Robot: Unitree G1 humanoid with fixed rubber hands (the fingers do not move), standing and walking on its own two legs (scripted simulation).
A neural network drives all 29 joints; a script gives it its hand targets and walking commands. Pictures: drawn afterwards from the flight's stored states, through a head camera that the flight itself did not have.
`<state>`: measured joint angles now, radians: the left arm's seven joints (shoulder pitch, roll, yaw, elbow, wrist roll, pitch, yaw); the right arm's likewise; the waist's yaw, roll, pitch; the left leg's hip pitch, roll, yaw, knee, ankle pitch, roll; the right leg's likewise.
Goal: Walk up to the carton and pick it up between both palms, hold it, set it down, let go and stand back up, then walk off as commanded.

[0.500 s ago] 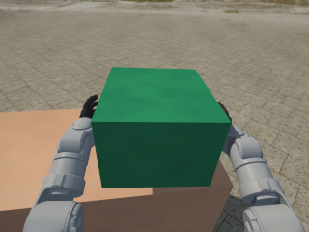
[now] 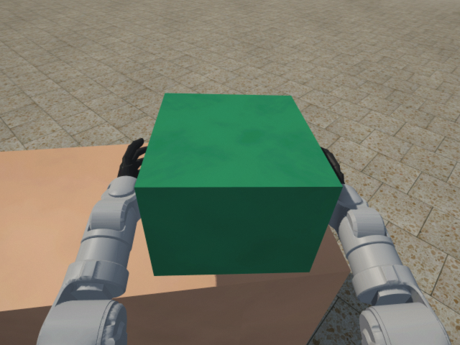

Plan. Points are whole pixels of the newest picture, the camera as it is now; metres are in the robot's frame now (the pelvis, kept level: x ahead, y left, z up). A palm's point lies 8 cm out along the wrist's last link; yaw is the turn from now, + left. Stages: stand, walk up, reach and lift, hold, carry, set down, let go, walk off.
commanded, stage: set down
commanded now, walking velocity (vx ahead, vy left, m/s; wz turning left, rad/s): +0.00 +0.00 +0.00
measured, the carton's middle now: (230, 174) +0.43 +0.01 +0.11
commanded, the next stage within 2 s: none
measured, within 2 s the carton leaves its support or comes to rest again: rests again in 1.82 s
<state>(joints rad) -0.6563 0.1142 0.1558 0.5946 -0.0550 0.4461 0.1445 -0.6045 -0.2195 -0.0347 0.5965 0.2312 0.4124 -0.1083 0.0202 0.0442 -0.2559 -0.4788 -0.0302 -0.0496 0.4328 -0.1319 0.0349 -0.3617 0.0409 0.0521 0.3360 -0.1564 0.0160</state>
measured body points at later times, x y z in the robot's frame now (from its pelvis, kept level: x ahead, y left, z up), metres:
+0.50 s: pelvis +0.00 +0.00 +0.00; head -0.01 +0.00 +0.45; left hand +0.39 +0.19 +0.09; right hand +0.40 -0.17 +0.09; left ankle +0.04 +0.09 -0.74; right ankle +0.00 -0.13 -0.74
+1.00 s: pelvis +0.03 +0.00 +0.00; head +0.06 -0.01 +0.45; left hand +0.42 +0.19 +0.05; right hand +0.44 -0.17 +0.05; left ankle +0.04 +0.09 -0.74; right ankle +0.00 -0.14 -0.74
